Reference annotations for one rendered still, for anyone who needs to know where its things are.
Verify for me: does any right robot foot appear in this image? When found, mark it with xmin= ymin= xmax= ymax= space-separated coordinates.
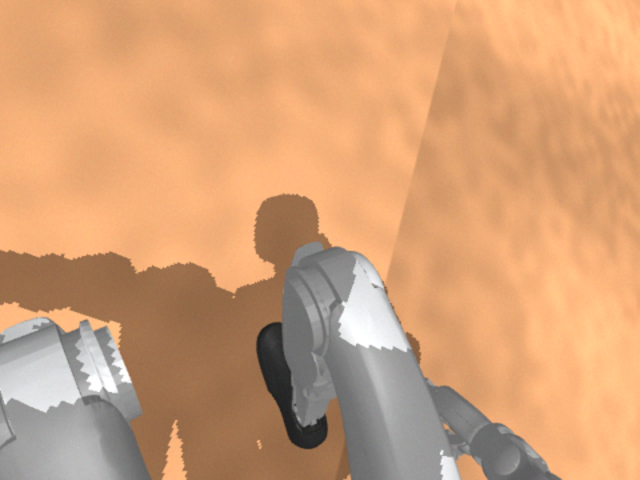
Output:
xmin=256 ymin=322 xmax=328 ymax=449

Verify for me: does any right robot hand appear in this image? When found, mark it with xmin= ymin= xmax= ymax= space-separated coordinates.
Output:
xmin=424 ymin=377 xmax=492 ymax=460

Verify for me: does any right robot arm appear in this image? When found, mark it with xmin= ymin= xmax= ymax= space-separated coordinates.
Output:
xmin=469 ymin=423 xmax=562 ymax=480

